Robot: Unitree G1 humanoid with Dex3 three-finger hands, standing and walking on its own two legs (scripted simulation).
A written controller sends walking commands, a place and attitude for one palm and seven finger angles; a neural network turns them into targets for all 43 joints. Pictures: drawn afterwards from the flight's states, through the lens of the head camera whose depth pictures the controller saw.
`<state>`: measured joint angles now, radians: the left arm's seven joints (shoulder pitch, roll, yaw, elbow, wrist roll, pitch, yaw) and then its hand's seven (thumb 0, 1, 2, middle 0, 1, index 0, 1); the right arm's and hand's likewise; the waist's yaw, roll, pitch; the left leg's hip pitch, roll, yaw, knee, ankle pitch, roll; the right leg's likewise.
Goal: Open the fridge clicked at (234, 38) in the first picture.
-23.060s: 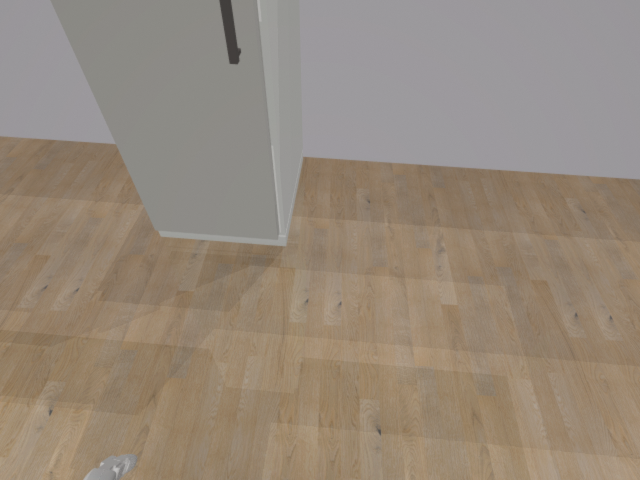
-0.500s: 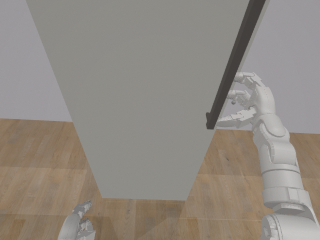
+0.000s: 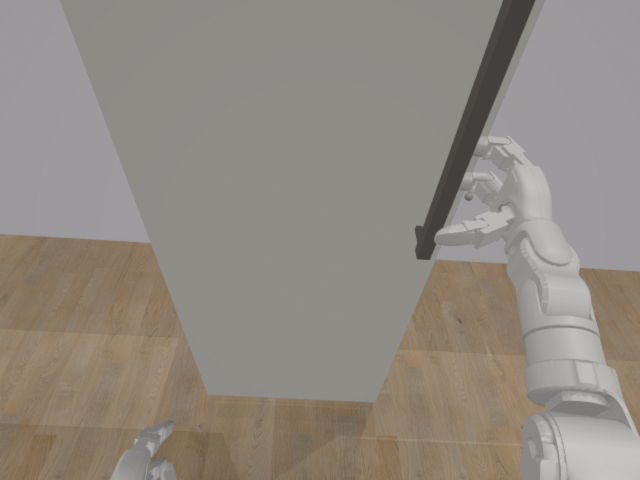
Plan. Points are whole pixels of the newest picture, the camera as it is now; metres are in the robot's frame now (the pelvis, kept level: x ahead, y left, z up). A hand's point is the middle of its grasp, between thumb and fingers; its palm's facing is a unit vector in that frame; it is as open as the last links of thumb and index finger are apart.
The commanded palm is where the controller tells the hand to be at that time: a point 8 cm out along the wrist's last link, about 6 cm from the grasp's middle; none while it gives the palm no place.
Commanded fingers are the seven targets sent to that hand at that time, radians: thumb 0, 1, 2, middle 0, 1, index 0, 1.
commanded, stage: slide the fingers in behind the handle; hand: right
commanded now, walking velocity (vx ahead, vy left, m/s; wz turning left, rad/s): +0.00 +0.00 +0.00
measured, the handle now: (457, 144) +0.46 -0.12 +0.22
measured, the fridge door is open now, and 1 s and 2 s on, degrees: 0 0 0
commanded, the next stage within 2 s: grip the handle and tug to test in 1.84 s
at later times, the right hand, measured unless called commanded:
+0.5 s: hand (473, 210) +0.39 -0.14 +0.18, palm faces -0.04 +1.00 -0.01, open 14.0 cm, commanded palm +0.37 -0.18 +0.18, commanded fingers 0.00 0.50 -0.30 0.30 1.20 0.30 1.20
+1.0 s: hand (462, 206) +0.40 -0.13 +0.18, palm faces -0.03 +1.00 -0.01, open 14.1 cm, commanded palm +0.37 -0.16 +0.18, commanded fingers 0.00 0.50 -0.30 0.30 1.20 0.30 1.20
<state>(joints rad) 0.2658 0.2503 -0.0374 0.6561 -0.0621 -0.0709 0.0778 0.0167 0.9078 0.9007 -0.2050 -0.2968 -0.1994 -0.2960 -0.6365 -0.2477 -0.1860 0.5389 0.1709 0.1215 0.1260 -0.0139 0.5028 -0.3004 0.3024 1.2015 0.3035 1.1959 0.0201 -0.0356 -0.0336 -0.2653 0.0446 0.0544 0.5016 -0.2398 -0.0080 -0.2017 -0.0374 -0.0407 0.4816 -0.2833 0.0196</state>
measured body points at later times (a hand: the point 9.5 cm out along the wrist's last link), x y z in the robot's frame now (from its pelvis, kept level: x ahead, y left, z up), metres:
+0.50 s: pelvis +0.00 +0.00 +0.00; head -0.01 +0.01 +0.45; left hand +0.15 +0.24 -0.10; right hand +0.39 -0.19 +0.19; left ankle +0.01 +0.12 -0.74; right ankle -0.02 -0.13 -0.74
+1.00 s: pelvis +0.00 +0.00 +0.00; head -0.01 +0.01 +0.45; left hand +0.15 +0.23 -0.10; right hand +0.39 -0.18 +0.19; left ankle +0.01 +0.12 -0.74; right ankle -0.02 -0.13 -0.74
